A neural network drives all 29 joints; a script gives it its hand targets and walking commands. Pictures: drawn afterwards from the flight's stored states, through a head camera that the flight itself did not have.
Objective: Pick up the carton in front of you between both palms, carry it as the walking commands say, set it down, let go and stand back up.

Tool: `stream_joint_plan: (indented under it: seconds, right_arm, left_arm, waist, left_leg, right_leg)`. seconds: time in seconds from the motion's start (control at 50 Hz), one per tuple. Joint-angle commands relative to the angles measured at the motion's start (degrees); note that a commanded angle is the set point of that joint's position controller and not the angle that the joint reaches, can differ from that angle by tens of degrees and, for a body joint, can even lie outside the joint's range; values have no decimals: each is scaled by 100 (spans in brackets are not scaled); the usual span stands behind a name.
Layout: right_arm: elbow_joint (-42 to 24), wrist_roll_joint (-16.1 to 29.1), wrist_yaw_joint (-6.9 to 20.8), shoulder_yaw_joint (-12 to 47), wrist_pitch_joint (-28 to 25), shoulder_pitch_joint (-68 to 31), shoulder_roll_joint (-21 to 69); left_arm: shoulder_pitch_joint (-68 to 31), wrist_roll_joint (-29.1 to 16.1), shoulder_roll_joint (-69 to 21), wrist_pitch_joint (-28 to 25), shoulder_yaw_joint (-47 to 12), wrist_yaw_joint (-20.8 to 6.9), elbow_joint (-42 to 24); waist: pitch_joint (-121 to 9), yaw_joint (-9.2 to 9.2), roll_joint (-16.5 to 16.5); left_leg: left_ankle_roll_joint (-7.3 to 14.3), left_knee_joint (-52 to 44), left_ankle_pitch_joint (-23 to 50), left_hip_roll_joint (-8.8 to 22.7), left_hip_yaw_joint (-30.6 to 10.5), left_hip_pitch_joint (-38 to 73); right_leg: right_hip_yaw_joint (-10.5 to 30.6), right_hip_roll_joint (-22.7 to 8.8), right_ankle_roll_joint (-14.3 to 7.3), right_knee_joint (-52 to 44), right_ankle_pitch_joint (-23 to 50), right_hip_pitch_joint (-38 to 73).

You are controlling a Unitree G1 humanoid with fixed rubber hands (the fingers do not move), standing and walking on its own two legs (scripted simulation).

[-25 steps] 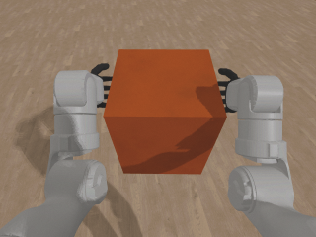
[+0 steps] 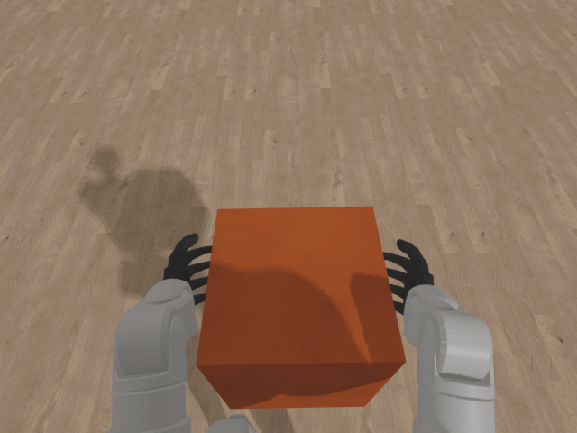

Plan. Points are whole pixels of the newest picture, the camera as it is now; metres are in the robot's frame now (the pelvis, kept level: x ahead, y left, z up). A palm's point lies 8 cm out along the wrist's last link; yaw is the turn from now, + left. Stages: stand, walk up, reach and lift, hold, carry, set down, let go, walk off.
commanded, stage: carry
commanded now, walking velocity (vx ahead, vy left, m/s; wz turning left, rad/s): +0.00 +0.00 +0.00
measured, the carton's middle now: (296, 315) +0.29 +0.01 -0.04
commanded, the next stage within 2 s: none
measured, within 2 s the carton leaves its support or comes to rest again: neither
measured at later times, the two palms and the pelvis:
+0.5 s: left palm (221, 164) +0.47 +0.14 +0.08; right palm (424, 185) +0.45 -0.16 +0.08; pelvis +0.19 +0.00 -0.01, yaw -3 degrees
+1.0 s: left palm (227, 192) +0.47 +0.13 +0.02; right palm (412, 212) +0.45 -0.16 +0.01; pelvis +0.17 +0.00 -0.02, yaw -3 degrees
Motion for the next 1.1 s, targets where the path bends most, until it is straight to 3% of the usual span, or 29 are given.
stream_joint_plan:
  seconds: [0.0,0.02,0.06,0.08,0.1,0.12,0.14,0.18,0.2,0.24,0.26,0.28,0.32,0.42,0.52,0.64,0.72,0.82,0.94,1.0,1.08]
  right_arm:
    - [-1005,2150,1108,4243,-312,-2180,6000]
    - [-1156,2179,1114,4287,-295,-2073,5851]
    - [-1277,2248,1167,4335,-201,-1891,5635]
    - [-1281,2269,1210,4320,-128,-1868,5464]
    - [-1200,2244,1253,4251,-61,-1790,5224]
    - [-925,2191,1287,4168,-29,-1638,5121]
    - [-796,2227,1318,4110,1,-1486,5091]
    - [-763,2272,1353,4102,55,-1711,5183]
    - [-768,2303,1370,4112,86,-1864,5218]
    - [-768,2377,1419,4128,138,-2010,5202]
    - [-699,2378,1445,4115,152,-2000,5186]
    - [-719,2415,1474,4165,174,-2278,5118]
    - [-452,2425,1490,4205,250,-2551,4997]
    - [243,2222,1489,4090,160,-2510,4880]
    - [553,2001,1561,3967,-306,-2448,5234]
    - [419,1901,1586,3987,-1021,-2341,5320]
    - [624,1616,1554,3791,-1443,-2045,5052]
    - [1234,1165,1543,3280,-2005,-1981,4790]
    - [2177,729,1607,2635,-2824,-2602,4908]
    - [2538,628,1658,2491,-3151,-2895,5104]
    - [2749,602,1702,2491,-3281,-2958,5317]
  left_arm:
    - [-2287,-2588,-5937,7,-4408,-1624,-939]
    - [-2062,-2581,-5785,23,-4418,-1654,-979]
    - [-1845,-2534,-5492,81,-4432,-1684,-982]
    - [-1778,-2481,-5311,127,-4434,-1683,-923]
    - [-1823,-2475,-5115,209,-4448,-1686,-943]
    - [-1812,-2477,-4941,310,-4457,-1676,-892]
    - [-1788,-2458,-4877,356,-4437,-1674,-844]
    - [-2007,-2444,-4965,390,-4408,-1686,-719]
    - [-2080,-2459,-5031,395,-4403,-1684,-662]
    - [-2087,-2416,-5102,398,-4384,-1667,-565]
    - [-2034,-2363,-5091,414,-4349,-1662,-509]
    - [-2138,-2292,-5084,416,-4311,-1646,-428]
    - [-2384,-2204,-4933,461,-4208,-1614,-166]
    - [-2245,-1957,-4877,327,-4012,-1590,581]
    - [-2324,-1860,-5297,-156,-4012,-1706,850]
    - [-2366,-1815,-5376,-886,-4135,-1743,668]
    - [-1999,-1487,-5107,-1301,-3889,-1716,937]
    - [-1861,-963,-4810,-1865,-3296,-1690,1580]
    - [-2470,-505,-4920,-2659,-2621,-1745,2534]
    - [-2760,-418,-5131,-2970,-2504,-1790,2918]
    - [-2833,-419,-5347,-3101,-2543,-1843,3124]
  waist:
    - [-2945,-37,-1050]
    - [-2908,-37,-1101]
    - [-2769,-183,-784]
    - [-2734,-204,-575]
    - [-3083,-225,327]
    - [-3312,-297,1064]
    - [-3231,-293,1049]
    - [-2824,-235,862]
    - [-2706,-201,860]
    - [-2695,-198,694]
    - [-2668,-216,575]
    - [-2489,-198,250]
    - [-1990,-211,-193]
    - [-2203,-197,-140]
    - [-2239,-196,-106]
    - [-2474,-198,21]
    - [-2551,-207,23]
    - [-2411,-213,-54]
    - [-2112,-198,50]
    - [-2035,-199,91]
    - [-2083,-210,75]
  left_leg:
    - [-44,-1385,1238,-312,518,436]
    - [-58,-1796,1780,-374,664,804]
    - [13,-2779,3307,-246,801,2320]
    - [115,-2600,4126,307,350,3225]
    - [563,-1728,6881,1514,-813,4405]
    - [1280,-1455,7779,2062,-1421,5271]
    - [1421,-1698,7171,2119,-1478,5060]
    - [1148,-2091,5638,1841,-1199,4313]
    - [923,-2168,4892,1613,-857,3764]
    - [581,-2079,3575,1164,-227,2976]
    - [462,-2043,2893,1056,-110,2591]
    - [344,-1886,2484,928,52,2461]
    - [211,-1661,2814,821,43,1937]
    - [191,-1004,3848,744,78,2027]
    - [176,-957,3716,652,129,2028]
    - [276,-936,4151,694,81,2353]
    - [323,-906,4145,729,34,2357]
    - [304,-908,3528,750,-7,2123]
    - [313,-1138,2680,804,-108,1954]
    - [308,-1302,2347,806,-144,1948]
    - [308,-1412,2133,808,-165,2001]
  right_leg:
    - [398,-946,-256,341,5290,2530]
    - [211,-813,-154,493,5082,2375]
    - [-166,-561,144,1060,3833,1333]
    - [-125,-522,342,1305,2755,534]
    - [16,-370,548,2054,548,-387]
    - [313,-50,586,2479,-1520,-1347]
    - [544,-68,534,2517,-2123,-1520]
    - [707,-189,450,1504,-2038,-1311]
    - [631,-203,454,843,-1593,-786]
    - [390,-174,476,85,16,258]
    - [473,-363,486,64,463,597]
    - [722,-682,430,161,1061,405]
    - [673,-890,328,588,2504,553]
    - [576,-731,304,1003,3808,637]
    - [533,-662,302,1050,3806,615]
    - [466,-574,318,1135,3356,572]
    - [461,-574,309,1150,3217,645]
    - [501,-671,247,1100,3151,710]
    - [535,-660,147,939,1804,359]
    - [571,-628,129,813,1174,248]
    - [604,-620,109,730,878,225]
